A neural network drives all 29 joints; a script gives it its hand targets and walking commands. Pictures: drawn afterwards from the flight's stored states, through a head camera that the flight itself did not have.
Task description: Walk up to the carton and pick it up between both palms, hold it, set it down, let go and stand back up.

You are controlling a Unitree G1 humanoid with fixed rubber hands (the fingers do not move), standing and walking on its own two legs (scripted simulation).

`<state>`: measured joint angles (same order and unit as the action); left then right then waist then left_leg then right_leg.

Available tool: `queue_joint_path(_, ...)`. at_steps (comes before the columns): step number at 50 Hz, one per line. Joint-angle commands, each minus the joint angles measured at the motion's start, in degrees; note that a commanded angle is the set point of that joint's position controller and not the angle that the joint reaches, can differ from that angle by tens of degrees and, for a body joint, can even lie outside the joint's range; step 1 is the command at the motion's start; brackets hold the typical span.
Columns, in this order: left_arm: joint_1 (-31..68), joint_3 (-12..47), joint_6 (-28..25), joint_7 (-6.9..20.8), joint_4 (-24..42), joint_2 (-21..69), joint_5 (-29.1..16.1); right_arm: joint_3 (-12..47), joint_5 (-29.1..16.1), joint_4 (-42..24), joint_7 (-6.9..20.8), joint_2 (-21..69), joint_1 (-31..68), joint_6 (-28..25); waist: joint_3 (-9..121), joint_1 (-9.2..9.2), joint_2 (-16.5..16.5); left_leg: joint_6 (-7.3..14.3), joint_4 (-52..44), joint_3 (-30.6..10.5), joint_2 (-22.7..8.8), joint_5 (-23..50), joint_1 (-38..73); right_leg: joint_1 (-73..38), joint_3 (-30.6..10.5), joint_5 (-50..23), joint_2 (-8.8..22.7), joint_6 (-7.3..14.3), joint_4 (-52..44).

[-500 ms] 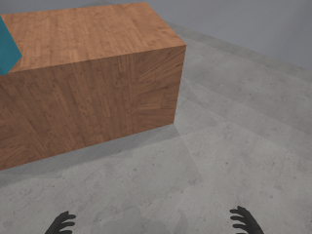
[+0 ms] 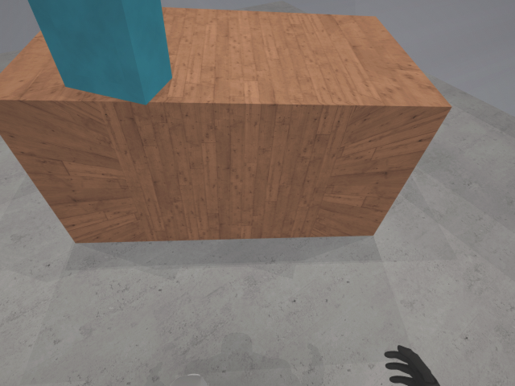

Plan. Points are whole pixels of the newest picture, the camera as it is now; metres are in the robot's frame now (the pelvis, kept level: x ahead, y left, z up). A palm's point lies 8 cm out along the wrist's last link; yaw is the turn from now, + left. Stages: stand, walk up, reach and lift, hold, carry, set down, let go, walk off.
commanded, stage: walk up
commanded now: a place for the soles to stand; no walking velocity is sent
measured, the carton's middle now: (108, 37) +0.93 +0.40 +0.10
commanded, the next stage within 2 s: none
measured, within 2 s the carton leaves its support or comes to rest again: neither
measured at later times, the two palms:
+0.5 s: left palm out of the picture +0.14 +0.30 -0.03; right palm (358, 266) +0.35 -0.21 -0.07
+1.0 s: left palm (20, 244) +0.38 +0.44 -0.06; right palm (308, 237) +0.40 -0.11 -0.06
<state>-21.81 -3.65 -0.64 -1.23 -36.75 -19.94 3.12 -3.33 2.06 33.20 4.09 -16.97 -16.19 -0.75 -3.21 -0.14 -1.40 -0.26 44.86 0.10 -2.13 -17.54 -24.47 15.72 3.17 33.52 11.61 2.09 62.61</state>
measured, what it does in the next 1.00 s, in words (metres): walks ahead: right foot, then left foot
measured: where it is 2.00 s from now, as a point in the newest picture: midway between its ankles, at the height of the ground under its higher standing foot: (149, 329)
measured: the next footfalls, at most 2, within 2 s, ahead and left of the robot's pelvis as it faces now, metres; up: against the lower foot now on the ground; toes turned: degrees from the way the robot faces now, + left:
right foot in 0.30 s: +0.21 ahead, -0.10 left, +0.00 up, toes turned -2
left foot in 0.74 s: +0.39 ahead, +0.23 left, +0.00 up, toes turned +12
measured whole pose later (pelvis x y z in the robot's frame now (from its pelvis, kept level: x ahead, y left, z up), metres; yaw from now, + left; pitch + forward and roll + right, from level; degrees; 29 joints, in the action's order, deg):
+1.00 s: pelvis +0.31 +0.17 +0.03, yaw +8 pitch -5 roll -2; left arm -22.1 -3.6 0.4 -2.5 -32.7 -16.5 1.7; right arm -4.2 2.1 38.7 2.0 -17.3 -19.3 1.8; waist -4.8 4.9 -0.3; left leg 6.0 28.7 5.3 2.0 -12.8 -11.6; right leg 30.7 -1.3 18.5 2.4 0.0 64.3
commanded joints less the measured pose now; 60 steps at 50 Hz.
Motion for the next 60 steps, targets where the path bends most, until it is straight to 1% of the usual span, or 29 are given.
queue_joint_path(1, 2.2, -0.7, -1.5, 0.7, 8.4, -5.1, -2.2, -4.5, -0.5, -1.7, -2.9, -13.6, -4.5, 0.2, -0.9, 4.35, 10.5, 15.5, -26.4, -23.7, -11.7, -9.5, 13.3, 22.7, -4.3, -5.0, -3.3, -0.3, 11.5)
queue_joint_path(5, -3.0, -1.0, -1.1, 0.8, 6.8, -3.9, -1.8, -3.0, 0.1, -2.2, -2.0, -8.9, 1.3, 0.2, -2.3, -0.1, 10.6, 14.5, -27.9, -17.7, -10.2, -14.9, -3.5, 10.0, -3.3, -8.5, -3.2, -1.1, -0.9)
queue_joint_path(9, -0.2, -1.1, -1.0, 1.0, 8.6, -2.2, -1.0, -2.7, 0.5, -0.7, -1.3, -9.3, -0.3, 0.2, -4.8, 1.36, 8.6, 15.0, -30.2, -16.8, -9.3, -20.2, -7.9, 7.1, -1.5, -14.8, -4.8, -1.2, -10.1)
queue_joint_path(11, -2.4, -1.5, -1.5, 0.9, 8.1, -2.0, -1.3, -2.7, 0.7, -0.7, -1.0, -9.8, 0.9, 0.7, -3.6, 0.35, 9.0, 13.1, -26.3, -14.1, -6.8, -20.3, -9.6, 0.2, -0.1, -16.5, -6.3, -0.6, -17.6)
queue_joint_path(13, -9.6, -2.0, -2.4, 0.1, 6.5, -2.0, -1.1, -1.7, 0.8, -1.1, -0.8, -8.2, 2.4, 1.3, 0.4, -3.63, 3.9, 9.7, -14.8, -11.0, -3.8, -21.0, -11.6, -12.0, 2.2, -20.1, -9.3, 0.1, -26.6)
queue_joint_path(14, -13.4, -2.5, -2.9, -0.6, 5.7, -3.9, -0.4, -0.9, 1.3, -0.9, -0.7, -5.5, -0.1, 1.4, 2.2, -5.13, -4.2, 7.4, -3.5, -7.7, -0.5, -19.1, -12.0, -16.9, -0.7, -16.9, -7.9, 0.3, -30.5)
queue_joint_path(15, -16.0, -2.7, -3.5, -1.2, 5.7, -7.2, 0.8, 0.6, 1.8, -1.8, -0.4, -1.9, -3.8, 1.2, 4.7, -5.54, -13.6, 3.9, 13.3, -3.3, 4.1, -14.0, -14.3, -20.7, -14.8, -5.7, 1.2, 1.8, -37.1)
queue_joint_path(16, -13.0, -2.9, -3.4, -1.8, 7.9, -10.5, 1.9, 0.6, 2.5, -3.5, -0.5, -2.9, -6.4, 1.3, 1.9, -2.28, -15.5, 0.2, 22.7, -2.9, 6.1, -15.9, -21.8, -19.1, -38.6, 3.1, 13.8, 6.2, -46.6)
queue_joint_path(17, -10.1, -3.2, -2.9, -2.6, 8.1, -10.3, 1.4, -0.4, 3.1, -3.8, -0.9, -7.6, -5.1, 2.5, -1.9, -0.86, -6.6, -0.5, 26.7, -5.4, 3.2, -15.2, -23.3, -14.6, -45.8, 9.2, 17.7, 10.6, -50.6)
queue_joint_path(18, -8.3, -2.9, -3.0, -2.8, 8.7, -9.3, 0.7, -1.2, 3.5, -4.6, -0.9, -8.8, -0.9, 3.2, -7.1, -1.37, -5.8, -1.0, 29.3, -5.8, 0.9, -12.4, -24.0, -9.2, -45.6, 6.7, 18.0, 13.2, -51.5)
queue_joint_path(19, -7.8, -2.0, -3.6, -2.6, 8.2, -7.3, 0.3, -1.5, 3.2, -5.1, -0.8, -9.2, 2.4, 3.2, -12.1, -1.63, -2.9, -1.6, 29.6, -6.3, -0.4, -8.4, -25.2, -6.5, -38.4, -5.7, 16.4, 12.9, -50.6)
queue_joint_path(22, -6.3, -0.9, -4.6, -2.5, 6.0, -5.9, 0.5, -0.5, 1.5, -2.8, 0.4, -5.0, -0.1, 2.6, -7.1, 0.1, -3.7, -2.1, 23.6, -6.3, 0.4, 1.2, -14.8, -4.9, -11.2, -35.0, 4.7, 6.2, -43.8)
queue_joint_path(26, -8.7, -1.0, -4.6, -2.1, 3.7, -7.0, -0.7, 1.2, 0.7, -3.5, 1.5, -0.7, 4.9, 3.1, -0.2, -0.22, -9.5, -2.6, 15.9, 1.0, 1.3, 7.5, -11.3, -9.5, -0.7, -46.1, 0.0, 6.0, -41.4)
queue_joint_path(28, -10.1, -0.8, -4.5, -1.8, 3.4, -6.2, -1.2, 1.2, 0.6, -3.9, 1.8, -0.1, 8.9, 2.9, -0.7, -1.21, -8.7, -2.1, 7.4, 3.5, 0.4, 12.0, -9.9, -9.0, 1.9, -47.9, -0.2, 5.7, -42.1)
queue_joint_path(32, -11.1, -1.4, -3.6, -1.8, 2.6, -7.0, -0.7, 0.5, 1.2, -4.2, 2.0, 0.0, 12.2, 2.0, 1.0, -2.84, -8.0, 1.2, -7.5, 4.2, -1.2, 12.2, -3.4, -13.5, 0.5, -42.9, 3.9, 6.2, -40.4)
queue_joint_path(34, -10.0, -1.8, -3.1, -1.9, 3.2, -8.2, -0.3, -0.3, 1.5, -2.7, 1.4, -1.4, 8.9, 1.9, 1.7, -1.14, -6.2, 3.1, -12.0, 2.9, -1.4, 9.7, 3.4, -11.7, -2.5, -37.8, 7.2, 6.4, -39.3)
queue_joint_path(35, -8.7, -1.6, -2.6, -2.0, 3.6, -8.2, -0.2, -1.1, 1.8, -1.6, 1.0, -2.3, 4.1, 1.4, 3.0, 2.1, -4.7, 4.8, -16.4, 1.1, -1.9, 9.8, 11.8, -8.0, -1.4, -36.2, 7.1, 5.3, -33.0)
queue_joint_path(36, -10.1, -0.7, -2.0, -2.0, 3.9, -6.1, 0.1, -2.6, 1.9, 0.8, 0.4, -5.5, -2.8, 1.0, 6.8, 5.01, 3.4, 6.1, -17.0, 0.4, -0.6, 9.6, 23.7, -1.7, 1.3, -31.7, 4.0, 3.7, -21.8)
queue_joint_path(37, -14.3, 0.5, -1.7, -1.6, 4.8, -2.3, -0.1, -4.0, 2.5, 2.0, -0.4, -9.6, -8.3, 0.6, 12.5, 7.31, 13.8, 9.3, -16.7, -9.2, -6.7, 7.1, 35.7, 7.9, 3.5, -15.7, -1.1, 1.1, -6.4)
queue_joint_path(38, -15.6, 0.6, -0.8, -1.3, 6.0, 0.2, -0.5, -4.0, 1.6, 2.1, -1.5, -11.7, -9.0, 0.7, 13.0, 6.85, 18.3, 11.8, -19.2, -24.0, -15.2, 1.8, 39.4, 18.2, 0.9, 5.6, -8.6, -0.3, 1.7)
queue_joint_path(39, -15.4, 0.0, 0.2, -1.8, 6.4, -1.6, -2.0, -4.4, 0.0, 0.8, -2.5, -14.5, -6.5, 1.5, 13.2, 7.2, 17.2, 15.8, -26.7, -31.6, -19.9, -6.9, 35.0, 20.1, -2.4, 5.6, -9.9, -0.2, 7.6)
queue_joint_path(40, -11.8, -0.8, 0.7, -2.0, 6.9, -3.6, -1.9, -3.6, -1.4, 0.7, -2.9, -12.2, -3.5, 2.0, 8.8, 6.89, 14.2, 15.7, -29.3, -28.4, -18.1, -9.5, 28.8, 20.7, -4.8, 2.0, -8.7, -0.1, 11.6)
queue_joint_path(42, -8.4, -1.1, 0.5, -1.5, 7.1, -2.4, -1.7, -2.4, -0.8, 0.9, -3.2, -7.4, -2.4, 1.8, -0.6, 4.61, 8.5, 11.6, -25.0, -16.3, -14.9, 13.4, 18.1, 18.8, -7.0, -5.8, -7.5, -0.5, 11.6)
queue_joint_path(43, -8.2, -1.1, 0.4, -1.6, 6.7, -1.8, -1.8, -2.1, -0.7, 0.6, -3.0, -6.5, -1.3, 1.6, -2.5, 3.72, 8.0, 10.4, -25.8, -13.2, -13.8, 16.7, 12.5, 16.2, -7.8, -8.2, -6.8, -0.8, 8.8)
queue_joint_path(46, -8.0, -1.5, 0.8, -1.4, 5.3, -0.8, -1.3, -1.9, -0.4, 0.8, -2.0, -4.6, 2.0, 1.5, -5.4, 1.52, 6.0, 7.3, -31.1, -8.4, -8.9, 3.4, 2.4, 11.9, -6.1, -14.5, -8.4, -1.9, 5.2)
queue_joint_path(49, -8.8, -1.8, 1.3, -1.4, 3.8, -0.7, -1.4, -1.7, 0.7, 0.2, -2.0, -5.5, 3.1, 1.5, -6.0, 0.49, 8.6, 7.7, -34.1, -7.6, -8.8, -7.2, 1.0, 12.1, -4.0, -18.6, -9.0, -2.7, -0.1)
queue_joint_path(53, -2.2, -1.5, 1.0, -1.9, 5.5, -1.4, -1.6, -1.6, 1.4, 0.4, -2.1, -6.5, -3.4, 2.0, -5.2, 4.72, 8.8, 7.9, -32.9, -9.7, -9.8, -7.9, 9.6, 17.3, -3.6, -17.5, -9.0, -2.8, -9.5)
queue_joint_path(56, 0.1, -0.7, 0.3, -2.5, 5.7, -0.4, -1.6, -0.8, 1.8, 0.7, -2.5, -5.8, -7.3, 2.8, -3.9, 6.48, 6.4, 5.5, -28.8, -8.3, -9.5, 5.7, 17.3, 18.7, -3.1, -16.5, -9.8, -1.9, -17.0)
queue_joint_path(60, -2.1, 0.2, -1.2, -3.6, 5.5, 1.2, -1.4, -0.3, 2.1, -0.9, -2.7, -7.0, -4.2, 3.6, 0.8, 3.72, 7.0, 4.2, -18.2, -4.2, -7.1, 24.4, 19.2, 8.7, -0.7, -21.9, -10.4, -0.7, -28.6)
